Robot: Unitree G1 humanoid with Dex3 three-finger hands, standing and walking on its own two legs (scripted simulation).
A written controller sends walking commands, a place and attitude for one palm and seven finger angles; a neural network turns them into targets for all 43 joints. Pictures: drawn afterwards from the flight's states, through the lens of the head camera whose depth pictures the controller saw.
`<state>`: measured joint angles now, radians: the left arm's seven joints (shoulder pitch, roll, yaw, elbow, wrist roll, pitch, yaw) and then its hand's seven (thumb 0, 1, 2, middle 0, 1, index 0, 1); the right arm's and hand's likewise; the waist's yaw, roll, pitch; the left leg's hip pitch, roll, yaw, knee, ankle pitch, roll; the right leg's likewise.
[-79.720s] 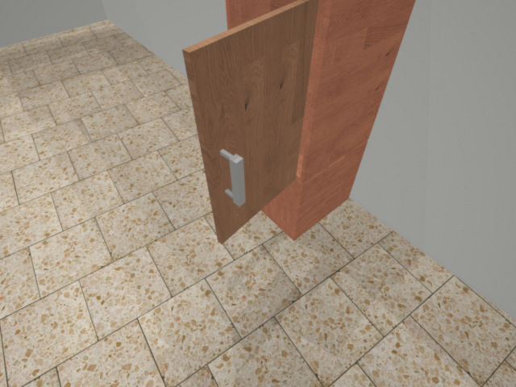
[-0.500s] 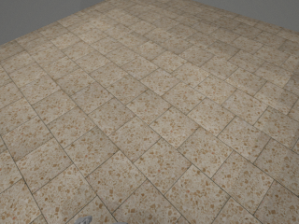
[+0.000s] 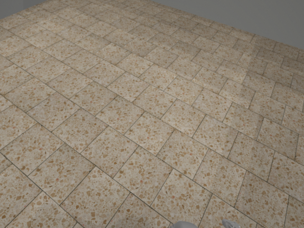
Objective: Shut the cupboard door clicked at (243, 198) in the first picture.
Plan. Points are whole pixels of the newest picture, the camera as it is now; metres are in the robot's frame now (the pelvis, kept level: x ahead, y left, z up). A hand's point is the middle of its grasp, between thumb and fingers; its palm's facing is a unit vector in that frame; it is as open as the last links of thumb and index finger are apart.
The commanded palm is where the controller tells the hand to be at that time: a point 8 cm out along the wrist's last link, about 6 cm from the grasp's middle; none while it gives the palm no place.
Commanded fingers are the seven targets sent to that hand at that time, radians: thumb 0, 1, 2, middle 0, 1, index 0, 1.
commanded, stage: turn to face it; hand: left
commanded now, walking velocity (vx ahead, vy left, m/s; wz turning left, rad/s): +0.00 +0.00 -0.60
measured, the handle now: out of the picture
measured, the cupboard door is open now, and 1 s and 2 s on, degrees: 4 4 4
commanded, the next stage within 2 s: none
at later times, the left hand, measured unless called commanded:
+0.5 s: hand (107, 209) +0.18 +0.15 -0.18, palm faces -0.29 -0.93 -0.22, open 7.4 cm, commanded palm none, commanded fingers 0.00 0.90 0.90 -0.20 -0.30 -0.20 -0.30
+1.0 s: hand (137, 187) +0.26 +0.07 -0.17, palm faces -0.55 -0.79 -0.27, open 7.4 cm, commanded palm none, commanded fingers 0.00 0.90 0.90 -0.20 -0.30 -0.20 -0.30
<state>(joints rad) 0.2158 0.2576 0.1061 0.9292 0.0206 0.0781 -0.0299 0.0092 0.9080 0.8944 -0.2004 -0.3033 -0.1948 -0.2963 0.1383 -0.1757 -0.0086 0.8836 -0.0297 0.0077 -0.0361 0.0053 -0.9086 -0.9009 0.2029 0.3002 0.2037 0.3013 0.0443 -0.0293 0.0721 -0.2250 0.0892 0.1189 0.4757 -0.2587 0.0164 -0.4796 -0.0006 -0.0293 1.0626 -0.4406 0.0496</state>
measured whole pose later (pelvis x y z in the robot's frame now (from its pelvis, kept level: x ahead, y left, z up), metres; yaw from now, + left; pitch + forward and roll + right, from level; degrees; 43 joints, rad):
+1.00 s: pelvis +0.04 -0.04 -0.02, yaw -35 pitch +0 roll -1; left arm 0.13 0.22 0.06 0.88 0.02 0.04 -0.02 0.01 0.91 0.89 -0.20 -0.30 -0.20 -0.30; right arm 0.21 -0.26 -0.06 0.93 -0.02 0.07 -0.03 0.01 -0.91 -0.90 0.20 0.30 0.20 0.30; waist -0.02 0.07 0.10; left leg -0.41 0.14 0.08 1.01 -0.52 -0.07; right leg -0.29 0.01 -0.06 0.62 -0.33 -0.03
